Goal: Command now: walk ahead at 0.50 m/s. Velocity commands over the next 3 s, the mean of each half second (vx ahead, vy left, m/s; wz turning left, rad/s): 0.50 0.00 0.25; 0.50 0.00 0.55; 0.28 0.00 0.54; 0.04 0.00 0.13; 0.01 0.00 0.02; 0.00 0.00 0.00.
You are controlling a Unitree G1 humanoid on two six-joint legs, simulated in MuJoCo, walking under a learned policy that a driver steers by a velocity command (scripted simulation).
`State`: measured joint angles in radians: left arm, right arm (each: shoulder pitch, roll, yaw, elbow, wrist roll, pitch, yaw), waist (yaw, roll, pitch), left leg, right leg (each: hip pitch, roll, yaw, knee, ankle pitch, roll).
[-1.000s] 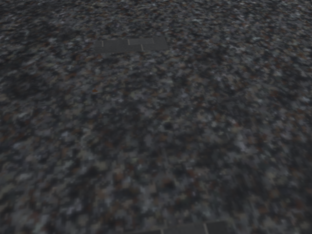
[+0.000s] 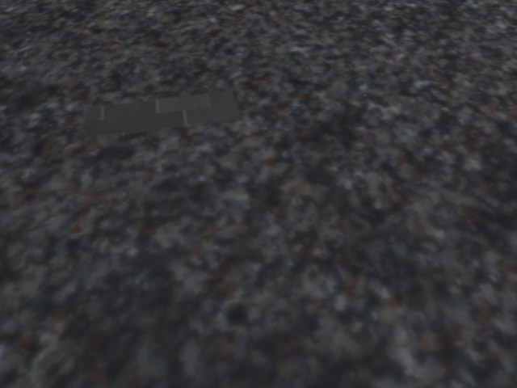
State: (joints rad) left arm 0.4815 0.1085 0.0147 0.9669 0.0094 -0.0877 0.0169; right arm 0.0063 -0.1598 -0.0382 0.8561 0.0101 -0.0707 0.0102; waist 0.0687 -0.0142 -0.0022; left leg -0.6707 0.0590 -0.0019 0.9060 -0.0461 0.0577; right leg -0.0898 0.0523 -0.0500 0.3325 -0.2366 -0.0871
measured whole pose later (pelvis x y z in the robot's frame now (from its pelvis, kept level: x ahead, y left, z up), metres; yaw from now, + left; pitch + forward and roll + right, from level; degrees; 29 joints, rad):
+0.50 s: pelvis +0.30 +0.05 +0.00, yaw +10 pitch +0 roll +1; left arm 0.13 0.25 0.08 0.79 0.00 -0.12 0.03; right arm 0.25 -0.24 -0.05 0.95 0.02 -0.09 0.03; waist -0.04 -0.03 0.07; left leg -0.21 -0.14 -0.05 0.29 -0.08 0.12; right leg -0.54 -0.08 0.10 1.09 -0.29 0.03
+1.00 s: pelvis +0.58 +0.05 +0.00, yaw +27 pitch +1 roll -2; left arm 0.22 0.25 0.06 0.77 0.01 -0.11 -0.01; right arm 0.24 -0.32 -0.07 0.78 0.03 -0.03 0.00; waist 0.01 0.04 0.04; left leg -0.57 0.05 -0.07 1.13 -0.32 0.01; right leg -0.20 0.03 -0.07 0.35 -0.16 -0.03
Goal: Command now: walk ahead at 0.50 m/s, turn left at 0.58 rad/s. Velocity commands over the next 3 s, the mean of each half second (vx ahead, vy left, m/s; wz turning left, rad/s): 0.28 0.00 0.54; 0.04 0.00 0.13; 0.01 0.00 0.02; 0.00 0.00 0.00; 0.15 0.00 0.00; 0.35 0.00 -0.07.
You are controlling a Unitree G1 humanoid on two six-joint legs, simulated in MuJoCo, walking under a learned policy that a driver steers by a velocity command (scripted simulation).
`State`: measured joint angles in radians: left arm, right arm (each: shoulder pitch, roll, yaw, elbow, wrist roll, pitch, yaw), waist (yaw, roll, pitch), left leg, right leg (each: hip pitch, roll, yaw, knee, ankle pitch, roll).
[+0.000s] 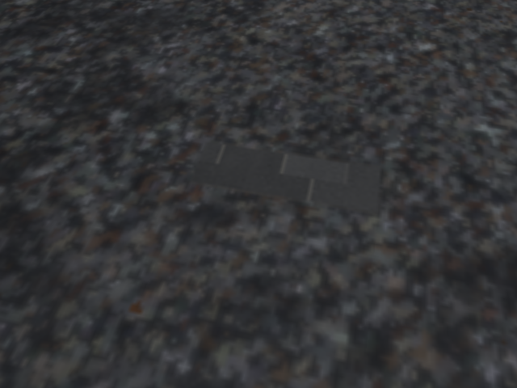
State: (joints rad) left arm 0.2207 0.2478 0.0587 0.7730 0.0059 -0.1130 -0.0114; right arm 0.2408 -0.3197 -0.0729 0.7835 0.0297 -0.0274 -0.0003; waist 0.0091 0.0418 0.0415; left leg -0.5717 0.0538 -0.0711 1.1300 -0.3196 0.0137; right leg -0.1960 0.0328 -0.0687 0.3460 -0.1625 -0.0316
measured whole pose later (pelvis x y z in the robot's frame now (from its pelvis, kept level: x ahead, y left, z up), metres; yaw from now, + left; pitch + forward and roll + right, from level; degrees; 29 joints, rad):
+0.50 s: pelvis +0.18 +0.06 -0.01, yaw +16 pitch +3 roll -1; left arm 0.14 0.33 0.05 0.72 0.01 -0.02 0.04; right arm 0.14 -0.29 -0.05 0.64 -0.01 -0.01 0.02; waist -0.01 -0.04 0.07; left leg -0.43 -0.08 -0.03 0.48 -0.09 0.09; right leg -0.61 -0.07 0.05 1.16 -0.41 0.07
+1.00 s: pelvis +0.24 +0.04 -0.01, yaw +18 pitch +0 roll +0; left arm 0.23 0.24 0.02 0.75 0.02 -0.03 0.02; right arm 0.19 -0.23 -0.03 0.75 -0.02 0.02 0.00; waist 0.00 0.00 0.01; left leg -0.33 -0.07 -0.07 0.56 -0.23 0.03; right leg -0.25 -0.02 0.02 0.56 -0.32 0.03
